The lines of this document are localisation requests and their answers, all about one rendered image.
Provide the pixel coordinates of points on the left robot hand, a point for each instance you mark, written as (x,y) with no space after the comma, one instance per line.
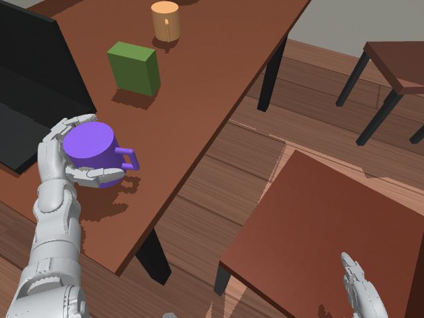
(54,163)

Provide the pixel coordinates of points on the right robot hand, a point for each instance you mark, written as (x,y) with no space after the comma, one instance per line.
(362,295)

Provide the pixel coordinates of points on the table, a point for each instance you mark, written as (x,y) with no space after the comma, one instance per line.
(223,47)

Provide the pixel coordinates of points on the left robot arm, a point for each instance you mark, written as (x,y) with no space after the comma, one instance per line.
(49,286)

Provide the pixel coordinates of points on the chair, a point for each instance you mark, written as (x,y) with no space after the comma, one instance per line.
(289,250)
(402,65)

